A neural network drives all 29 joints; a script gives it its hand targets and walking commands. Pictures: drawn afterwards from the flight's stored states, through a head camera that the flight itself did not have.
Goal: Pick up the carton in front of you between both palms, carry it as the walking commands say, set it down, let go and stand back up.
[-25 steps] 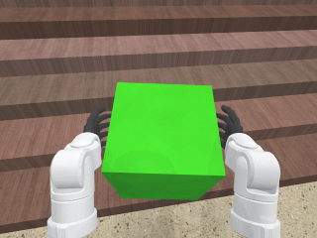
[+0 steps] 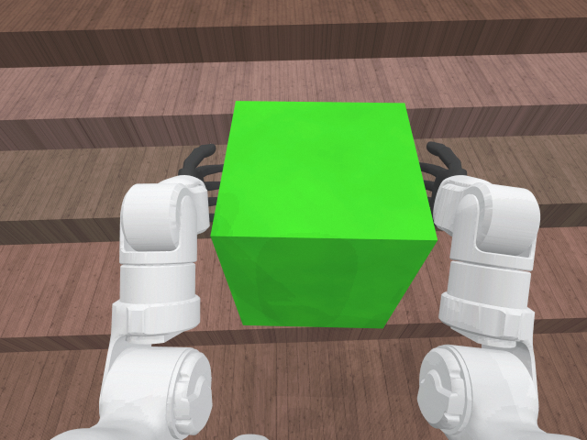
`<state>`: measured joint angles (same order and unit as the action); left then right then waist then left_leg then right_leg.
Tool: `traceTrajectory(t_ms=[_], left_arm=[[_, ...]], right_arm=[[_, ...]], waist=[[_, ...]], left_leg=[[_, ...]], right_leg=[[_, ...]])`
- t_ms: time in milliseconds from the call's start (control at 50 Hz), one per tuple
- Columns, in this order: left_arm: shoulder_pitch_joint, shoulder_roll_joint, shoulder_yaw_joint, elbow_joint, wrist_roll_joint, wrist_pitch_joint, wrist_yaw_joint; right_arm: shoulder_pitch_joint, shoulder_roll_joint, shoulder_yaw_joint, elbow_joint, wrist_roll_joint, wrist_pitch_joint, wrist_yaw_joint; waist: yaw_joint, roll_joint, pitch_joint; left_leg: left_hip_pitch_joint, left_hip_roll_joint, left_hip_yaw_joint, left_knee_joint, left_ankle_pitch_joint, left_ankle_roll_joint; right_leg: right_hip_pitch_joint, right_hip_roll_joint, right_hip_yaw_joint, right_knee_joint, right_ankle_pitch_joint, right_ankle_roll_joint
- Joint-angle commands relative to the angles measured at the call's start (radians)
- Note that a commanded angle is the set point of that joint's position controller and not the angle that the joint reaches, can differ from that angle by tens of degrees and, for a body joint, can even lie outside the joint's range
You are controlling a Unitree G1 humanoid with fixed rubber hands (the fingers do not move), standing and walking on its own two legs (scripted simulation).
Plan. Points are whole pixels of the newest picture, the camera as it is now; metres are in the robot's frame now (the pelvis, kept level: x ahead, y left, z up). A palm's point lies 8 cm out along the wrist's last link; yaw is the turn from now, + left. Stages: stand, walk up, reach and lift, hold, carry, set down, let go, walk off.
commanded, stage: carry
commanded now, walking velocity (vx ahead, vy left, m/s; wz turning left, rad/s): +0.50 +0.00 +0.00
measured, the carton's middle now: (316, 225) +0.40 +0.02 +0.07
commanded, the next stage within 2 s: none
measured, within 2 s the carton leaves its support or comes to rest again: neither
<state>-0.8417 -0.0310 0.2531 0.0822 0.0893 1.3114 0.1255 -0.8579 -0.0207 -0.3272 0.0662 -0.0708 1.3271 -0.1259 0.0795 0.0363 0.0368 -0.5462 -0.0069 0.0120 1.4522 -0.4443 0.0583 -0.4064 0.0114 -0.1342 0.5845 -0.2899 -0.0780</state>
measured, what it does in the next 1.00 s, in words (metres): climbs: left foot 0.13 m higher, then right foot 0.13 m higher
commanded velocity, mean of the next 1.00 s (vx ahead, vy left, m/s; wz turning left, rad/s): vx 0.50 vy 0.00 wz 0.25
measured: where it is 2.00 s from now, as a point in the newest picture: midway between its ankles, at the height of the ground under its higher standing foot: (283, 61)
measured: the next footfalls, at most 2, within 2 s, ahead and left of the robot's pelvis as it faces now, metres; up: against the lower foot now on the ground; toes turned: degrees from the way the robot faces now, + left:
left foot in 0.24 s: +0.34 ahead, +0.13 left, +0.13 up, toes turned +2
right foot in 0.66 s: +0.68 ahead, -0.05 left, +0.26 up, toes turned -6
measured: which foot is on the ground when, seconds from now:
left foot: up 0.00-0.22, down 0.24-0.66, up 0.68-1.00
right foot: down 0.00-0.24, up 0.26-0.64, down 0.66-1.00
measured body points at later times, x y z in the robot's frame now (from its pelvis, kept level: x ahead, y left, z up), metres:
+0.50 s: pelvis +0.35 +0.06 +0.14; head +0.43 +0.05 +0.58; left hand +0.77 +0.13 +0.28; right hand +0.71 -0.17 +0.29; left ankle +0.30 +0.13 -0.60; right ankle +0.35 -0.04 -0.41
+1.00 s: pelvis +0.67 +0.03 +0.27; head +0.69 +0.03 +0.72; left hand +1.01 +0.27 +0.45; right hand +1.09 -0.02 +0.45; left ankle +0.69 +0.16 -0.20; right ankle +0.64 -0.05 -0.47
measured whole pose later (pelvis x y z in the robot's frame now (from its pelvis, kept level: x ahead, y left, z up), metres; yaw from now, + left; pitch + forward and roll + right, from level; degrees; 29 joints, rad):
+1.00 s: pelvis +0.67 +0.03 +0.27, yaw +10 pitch +2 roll +1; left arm -0.93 0.00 0.26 0.17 0.04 1.37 0.17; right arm -0.95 -0.04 -0.36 0.15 -0.13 1.39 -0.10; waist 0.12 0.02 0.00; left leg -1.12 0.03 0.02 1.97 -0.39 0.14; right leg -0.20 -0.06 -0.27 0.49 -0.34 -0.08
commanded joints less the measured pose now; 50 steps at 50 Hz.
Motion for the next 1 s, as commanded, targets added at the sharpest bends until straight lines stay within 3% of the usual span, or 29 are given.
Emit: traceTrajectory(t_ms=[0,100,120,160,180,200,220,240,260,280,300,320,340,380,420,460,500,540,560,580,620,640,660,680,720,780,880,940,980], left_arm=[[-0.847,-1.103,-0.646,-0.282,-0.514,-0.026,-0.228],[-0.812,-1.049,-0.733,-0.458,-0.551,-0.047,-0.219],[-0.802,-1.027,-0.751,-0.476,-0.558,-0.048,-0.221],[-0.763,-0.985,-0.762,-0.453,-0.568,-0.042,-0.230],[-0.733,-0.960,-0.759,-0.432,-0.567,-0.034,-0.233],[-0.713,-0.941,-0.755,-0.418,-0.556,-0.028,-0.237],[-0.706,-0.936,-0.754,-0.404,-0.539,-0.024,-0.241],[-0.719,-0.933,-0.744,-0.399,-0.516,-0.024,-0.241],[-0.644,-0.950,-0.720,-0.388,-0.475,-0.027,-0.242],[-0.615,-0.883,-0.686,-0.374,-0.425,-0.029,-0.233],[-0.626,-0.880,-0.669,-0.376,-0.398,-0.027,-0.224],[-0.609,-0.893,-0.640,-0.350,-0.360,-0.034,-0.215],[-0.606,-0.858,-0.613,-0.344,-0.320,-0.037,-0.205],[-0.579,-0.822,-0.594,-0.318,-0.269,-0.042,-0.188],[-0.564,-0.779,-0.562,-0.274,-0.236,-0.044,-0.173],[-0.518,-0.733,-0.519,-0.200,-0.190,-0.038,-0.157],[-0.523,-0.694,-0.485,-0.133,-0.157,-0.021,-0.144],[-0.567,-0.654,-0.453,-0.086,-0.142,-0.004,-0.133],[-0.601,-0.653,-0.447,-0.070,-0.143,0.007,-0.129],[-0.651,-0.671,-0.461,-0.046,-0.167,0.020,-0.126],[-0.724,-0.733,-0.495,-0.040,-0.241,0.045,-0.134],[-0.774,-0.782,-0.511,-0.041,-0.290,0.051,-0.145],[-0.791,-0.815,-0.519,-0.036,-0.331,0.053,-0.163],[-0.753,-0.890,-0.542,0.006,-0.384,0.050,-0.178],[-0.876,-1.018,-0.578,-0.062,-0.496,0.047,-0.212],[-1.074,-1.146,-0.625,-0.155,-0.624,0.037,-0.244],[-1.005,-1.130,-0.576,-0.115,-0.603,0.039,-0.243],[-0.908,-1.100,-0.532,-0.037,-0.543,0.043,-0.250],[-0.871,-1.092,-0.516,0.001,-0.514,0.039,-0.261]], right_arm=[[-0.705,1.088,0.634,-0.117,0.365,-0.020,0.200],[-0.609,1.020,0.693,-0.258,0.301,-0.060,0.156],[-0.592,0.980,0.698,-0.274,0.284,-0.065,0.148],[-0.535,0.912,0.698,-0.261,0.254,-0.069,0.134],[-0.507,0.903,0.707,-0.241,0.252,-0.066,0.130],[-0.502,0.916,0.722,-0.247,0.269,-0.063,0.132],[-0.511,0.927,0.742,-0.259,0.295,-0.063,0.140],[-0.530,0.942,0.766,-0.281,0.321,-0.067,0.152],[-0.509,0.964,0.803,-0.266,0.366,-0.077,0.168],[-0.502,1.030,0.834,-0.288,0.416,-0.072,0.187],[-0.560,1.084,0.860,-0.331,0.461,-0.074,0.204],[-0.623,1.080,0.870,-0.370,0.498,-0.069,0.222],[-0.692,1.114,0.890,-0.377,0.544,-0.069,0.234],[-0.742,1.125,0.906,-0.363,0.583,-0.071,0.246],[-0.778,1.118,0.904,-0.350,0.618,-0.064,0.257],[-0.785,1.075,0.863,-0.280,0.629,-0.046,0.264],[-0.784,1.047,0.812,-0.173,0.632,-0.027,0.275],[-0.786,1.039,0.756,-0.073,0.630,-0.012,0.285],[-0.803,1.033,0.731,-0.037,0.618,-0.004,0.289],[-0.818,1.028,0.693,0.000,0.602,0.010,0.290],[-0.825,1.013,0.622,0.052,0.554,0.032,0.283],[-0.836,1.010,0.595,0.066,0.530,0.042,0.278],[-0.825,1.036,0.570,0.072,0.492,0.050,0.273],[-0.785,1.010,0.530,0.102,0.443,0.064,0.265],[-0.750,0.997,0.475,0.106,0.370,0.065,0.247],[-0.764,0.945,0.423,0.044,0.300,0.053,0.218],[-0.702,0.948,0.454,0.088,0.268,0.054,0.195],[-0.676,0.983,0.491,0.141,0.282,0.060,0.198],[-0.687,1.011,0.513,0.163,0.299,0.052,0.203]], waist=[[0.029,-0.101,-0.563],[0.048,-0.134,-0.519],[0.034,-0.108,-0.485],[-0.023,-0.085,-0.435],[-0.073,-0.215,-0.519],[-0.156,-0.359,-0.648],[-0.282,-0.319,-0.765],[-0.340,-0.094,-0.831],[-0.277,0.385,-1.008],[-0.238,0.297,-1.030],[-0.258,0.184,-0.852],[-0.211,0.060,-0.728],[-0.223,0.022,-0.673],[-0.228,0.032,-0.618],[-0.225,-0.065,-0.544],[-0.230,-0.039,-0.534],[-0.236,0.026,-0.480],[-0.156,-0.032,-0.382],[-0.144,0.004,-0.329],[-0.099,0.092,-0.400],[0.045,0.234,-0.570],[0.126,0.155,-0.635],[0.092,-0.155,-0.720],[0.055,-0.289,-0.830],[-0.006,-0.050,-0.673],[-0.060,0.032,-0.513],[0.010,-0.072,-0.477],[0.033,-0.091,-0.436],[0.003,-0.069,-0.350]], left_leg=[[-0.528,0.019,-0.037,0.251,-0.004,0.030],[-0.814,0.063,-0.041,0.477,-0.238,0.073],[-0.787,0.076,0.017,0.338,-0.245,0.065],[-0.235,0.047,0.146,-0.286,-0.070,0.055],[0.020,-0.058,0.247,-0.323,0.064,0.066],[0.189,-0.076,0.242,-0.358,0.129,0.085],[0.378,-0.103,0.228,-0.537,0.235,0.079],[0.619,-0.080,0.069,-0.793,0.468,0.100],[0.997,0.313,-0.660,-0.962,1.042,0.335],[0.990,0.308,-0.699,-0.914,1.047,0.354],[0.929,0.222,-0.543,-0.828,1.106,0.273],[0.905,0.246,-0.483,-0.840,1.023,0.227],[0.880,0.236,-0.464,-0.832,0.944,0.199],[0.895,0.235,-0.433,-0.947,0.668,0.206],[0.912,0.259,-0.397,-0.983,0.815,0.216],[0.938,0.282,-0.360,-0.991,0.988,0.222],[1.012,0.297,-0.344,-1.037,0.897,0.239],[0.719,0.218,-0.167,-1.194,0.727,0.180],[0.493,0.179,-0.098,-1.293,0.803,0.160],[0.369,0.174,0.013,-1.227,1.291,0.153],[0.353,0.200,0.061,-0.915,1.706,0.118],[0.322,0.161,0.054,-0.636,1.598,0.079],[0.061,-0.026,0.022,-0.125,0.668,-0.009],[0.002,-0.142,-0.166,0.274,0.209,-0.002],[-0.139,-0.045,-0.195,0.425,0.236,0.029],[-0.268,0.048,-0.123,0.363,0.237,0.056],[-0.564,0.039,-0.018,0.475,0.093,0.076],[-0.867,0.066,-0.059,0.633,0.018,0.088],[-0.882,0.086,-0.028,0.507,0.028,0.078]], right_leg=[[0.819,-0.346,0.477,-0.144,0.563,-0.189],[0.875,-0.343,0.411,-0.211,0.446,-0.175],[0.831,-0.295,0.334,-0.250,0.456,-0.147],[0.417,-0.187,0.115,-0.390,0.724,-0.087],[0.338,-0.182,0.046,-0.291,1.316,-0.096],[0.383,-0.219,0.028,-0.127,1.637,-0.093],[0.409,-0.211,0.009,0.144,1.710,-0.065],[0.284,-0.106,0.068,0.491,1.256,0.004],[-0.137,0.158,0.177,0.982,-0.066,0.107],[-0.197,0.158,0.366,1.252,-0.083,0.054],[-0.299,0.129,0.324,1.239,-0.057,0.028],[-0.443,0.085,0.273,1.214,-0.067,0.013],[-0.512,0.055,0.260,1.195,-0.079,-0.003],[-0.599,0.020,0.205,1.175,-0.137,0.001],[-0.652,0.000,0.129,1.016,-0.179,0.010],[-0.739,-0.005,0.096,1.108,-0.210,-0.019],[-0.941,-0.026,0.072,1.222,-0.310,-0.046],[-0.699,-0.068,0.029,0.824,-0.287,-0.046],[-0.430,-0.034,-0.044,0.616,-0.179,-0.056],[-0.162,0.047,-0.126,0.570,-0.035,-0.076],[0.185,0.088,-0.127,0.436,0.112,-0.085],[0.378,0.109,-0.050,0.190,0.171,-0.080],[0.587,-0.192,0.488,-0.076,0.401,-0.226],[0.560,-0.339,0.871,-0.161,0.458,-0.340],[0.438,-0.309,0.747,-0.144,0.216,-0.278],[0.329,-0.277,0.512,-0.168,-0.015,-0.162],[0.539,-0.353,0.362,-0.227,0.187,-0.186],[0.737,-0.402,0.312,-0.257,0.083,-0.155],[0.652,-0.354,0.196,-0.304,-0.024,-0.096]])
